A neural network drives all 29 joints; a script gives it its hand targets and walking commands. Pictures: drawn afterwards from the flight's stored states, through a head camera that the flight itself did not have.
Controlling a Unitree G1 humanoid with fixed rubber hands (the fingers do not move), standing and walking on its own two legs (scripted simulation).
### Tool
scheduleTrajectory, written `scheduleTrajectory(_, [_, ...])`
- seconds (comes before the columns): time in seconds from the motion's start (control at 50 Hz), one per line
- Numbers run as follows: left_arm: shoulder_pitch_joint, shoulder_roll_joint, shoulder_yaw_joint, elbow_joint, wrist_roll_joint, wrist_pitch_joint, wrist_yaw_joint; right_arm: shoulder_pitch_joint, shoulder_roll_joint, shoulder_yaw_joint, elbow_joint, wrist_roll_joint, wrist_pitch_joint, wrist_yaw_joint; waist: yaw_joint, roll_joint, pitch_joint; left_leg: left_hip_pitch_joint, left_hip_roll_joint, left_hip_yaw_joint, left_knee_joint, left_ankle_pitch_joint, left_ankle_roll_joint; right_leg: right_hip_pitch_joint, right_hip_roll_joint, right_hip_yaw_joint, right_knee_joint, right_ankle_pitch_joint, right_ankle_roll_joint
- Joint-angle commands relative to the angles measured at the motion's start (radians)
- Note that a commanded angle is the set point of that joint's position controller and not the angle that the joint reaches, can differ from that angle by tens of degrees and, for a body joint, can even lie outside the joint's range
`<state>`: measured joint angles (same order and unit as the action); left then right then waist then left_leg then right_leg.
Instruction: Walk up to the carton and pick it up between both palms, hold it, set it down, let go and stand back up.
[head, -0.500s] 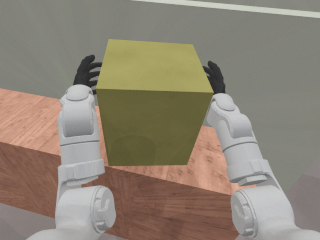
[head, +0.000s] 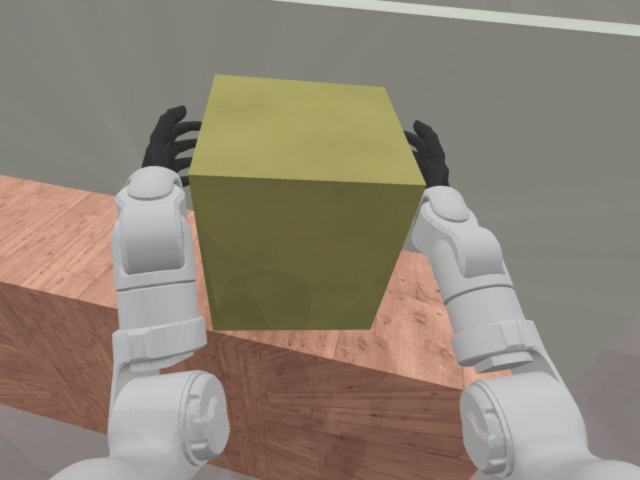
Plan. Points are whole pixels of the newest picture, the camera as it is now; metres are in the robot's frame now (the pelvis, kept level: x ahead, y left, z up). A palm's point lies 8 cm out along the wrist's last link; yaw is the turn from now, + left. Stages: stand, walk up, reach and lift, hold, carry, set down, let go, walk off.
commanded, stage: hold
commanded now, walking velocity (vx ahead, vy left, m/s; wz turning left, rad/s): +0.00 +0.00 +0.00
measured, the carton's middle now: (297, 210) +0.39 +0.01 +0.18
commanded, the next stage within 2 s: set down in 1.14 s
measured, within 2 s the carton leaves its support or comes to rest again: neither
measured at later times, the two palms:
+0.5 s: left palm (168, 177) +0.37 +0.15 +0.25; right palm (431, 189) +0.36 -0.15 +0.23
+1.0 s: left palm (166, 173) +0.37 +0.15 +0.25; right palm (431, 186) +0.36 -0.15 +0.23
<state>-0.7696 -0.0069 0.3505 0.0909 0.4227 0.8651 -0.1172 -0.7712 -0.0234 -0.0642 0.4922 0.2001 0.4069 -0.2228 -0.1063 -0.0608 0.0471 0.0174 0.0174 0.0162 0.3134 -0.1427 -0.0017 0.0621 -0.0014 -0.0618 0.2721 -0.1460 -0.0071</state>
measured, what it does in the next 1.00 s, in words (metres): stands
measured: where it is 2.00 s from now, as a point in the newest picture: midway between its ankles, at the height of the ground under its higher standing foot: outside the picture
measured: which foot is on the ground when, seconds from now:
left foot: down 0.00-1.00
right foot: down 0.00-1.00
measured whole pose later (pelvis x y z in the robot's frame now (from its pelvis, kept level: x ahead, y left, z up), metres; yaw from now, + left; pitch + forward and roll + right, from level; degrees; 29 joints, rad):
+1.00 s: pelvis +0.00 +0.00 +0.00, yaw +0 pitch -11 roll +0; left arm -0.78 0.00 0.35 0.11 0.42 0.86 -0.11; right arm -0.78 -0.02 -0.07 0.51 0.19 0.40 -0.22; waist -0.11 -0.07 0.04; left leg 0.01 0.02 0.02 0.31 -0.14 0.00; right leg 0.06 0.00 -0.06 0.28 -0.15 -0.01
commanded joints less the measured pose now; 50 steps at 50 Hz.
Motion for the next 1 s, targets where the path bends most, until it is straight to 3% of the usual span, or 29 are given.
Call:
scheduleTrajectory(0.0, [-0.556,-0.478,-0.402,-0.052,-0.182,-0.054,-0.128,-0.755,0.483,0.340,-0.248,0.098,-0.045,0.100,-0.010,0.077,-0.332,0.039,-0.050,0.052,-0.036,0.134,-0.002,0.090,0.066,-0.041,-0.009,0.134,0.040])
scheduleTrajectory(0.1, [-0.578,-0.469,-0.383,-0.010,-0.171,-0.063,-0.130,-0.759,0.488,0.318,-0.222,0.076,-0.048,0.103,-0.010,0.070,-0.326,0.005,-0.051,0.050,-0.060,0.052,0.015,0.080,0.055,-0.037,-0.015,0.076,0.038])
scheduleTrajectory(0.22, [-0.572,-0.476,-0.411,-0.031,-0.186,-0.075,-0.123,-0.745,0.504,0.343,-0.240,0.090,-0.048,0.094,-0.022,0.067,-0.356,0.035,-0.057,0.049,-0.034,0.136,0.003,0.100,0.054,-0.030,-0.006,0.167,0.043])
scheduleTrajectory(0.3, [-0.562,-0.487,-0.417,-0.052,-0.186,-0.068,-0.125,-0.760,0.503,0.356,-0.266,0.102,-0.055,0.094,-0.008,0.087,-0.365,0.039,-0.055,0.049,-0.035,0.151,0.001,0.095,0.059,-0.032,-0.006,0.163,0.040])
scheduleTrajectory(0.34, [-0.540,-0.477,-0.413,-0.063,-0.181,-0.065,-0.124,-0.744,0.506,0.371,-0.271,0.110,-0.053,0.090,-0.009,0.064,-0.368,0.061,-0.057,0.048,-0.018,0.202,0.002,0.102,0.063,-0.035,0.001,0.219,0.046])
scheduleTrajectory(0.4, [-0.534,-0.465,-0.393,-0.041,-0.165,-0.053,-0.133,-0.735,0.484,0.353,-0.250,0.110,-0.041,0.086,-0.009,0.081,-0.317,0.033,-0.061,0.053,-0.031,0.149,0.001,0.103,0.057,-0.034,-0.013,0.166,0.044])
scheduleTrajectory(0.42, [-0.528,-0.463,-0.385,-0.032,-0.161,-0.052,-0.135,-0.746,0.489,0.360,-0.258,0.106,-0.043,0.089,0.000,0.062,-0.316,0.037,-0.058,0.053,-0.042,0.136,0.007,0.094,0.059,-0.034,-0.015,0.157,0.046])
scheduleTrajectory(0.52, [-0.538,-0.466,-0.406,-0.077,-0.175,-0.056,-0.135,-0.735,0.494,0.367,-0.272,0.115,-0.044,0.089,-0.007,0.072,-0.342,0.054,-0.057,0.050,-0.025,0.196,-0.001,0.100,0.063,-0.034,-0.005,0.205,0.045])
scheduleTrajectory(0.56, [-0.543,-0.469,-0.406,-0.058,-0.181,-0.059,-0.135,-0.743,0.500,0.368,-0.281,0.110,-0.044,0.089,-0.008,0.051,-0.340,0.051,-0.057,0.051,-0.032,0.159,0.003,0.092,0.060,-0.032,-0.014,0.174,0.046])
scheduleTrajectory(0.66, [-0.568,-0.480,-0.423,-0.070,-0.189,-0.063,-0.125,-0.766,0.500,0.357,-0.293,0.100,-0.050,0.095,-0.009,0.071,-0.347,0.040,-0.052,0.051,-0.043,0.126,0.008,0.086,0.060,-0.035,-0.012,0.142,0.042])
scheduleTrajectory(0.72, [-0.567,-0.478,-0.420,-0.055,-0.188,-0.063,-0.123,-0.753,0.499,0.339,-0.253,0.096,-0.049,0.099,-0.013,0.094,-0.336,0.034,-0.047,0.047,-0.048,0.104,0.001,0.063,0.064,-0.035,-0.012,0.113,0.036])
scheduleTrajectory(0.78, [-0.565,-0.480,-0.396,-0.009,-0.179,-0.059,-0.122,-0.751,0.484,0.317,-0.217,0.070,-0.046,0.106,-0.012,0.079,-0.297,-0.002,-0.040,0.048,-0.068,0.037,0.006,0.058,0.057,-0.041,-0.020,0.053,0.034])
scheduleTrajectory(0.82, [-0.572,-0.475,-0.401,-0.010,-0.185,-0.059,-0.126,-0.755,0.488,0.316,-0.216,0.074,-0.044,0.104,-0.019,0.067,-0.312,0.010,-0.046,0.052,-0.062,0.050,0.011,0.066,0.056,-0.037,-0.020,0.074,0.036])
scheduleTrajectory(0.9, [-0.596,-0.490,-0.418,-0.035,-0.190,-0.066,-0.119,-0.774,0.495,0.326,-0.232,0.090,-0.047,0.101,-0.021,0.097,-0.337,0.028,-0.046,0.051,-0.044,0.105,0.001,0.068,0.057,-0.034,-0.010,0.116,0.036])
scheduleTrajectory(0.98, [-0.552,-0.469,-0.381,0.008,-0.166,-0.058,-0.128,-0.750,0.470,0.318,-0.208,0.084,-0.041,0.100,-0.015,0.081,-0.311,0.015,-0.044,0.046,-0.053,0.088,0.006,0.080,0.058,-0.038,-0.013,0.105,0.038])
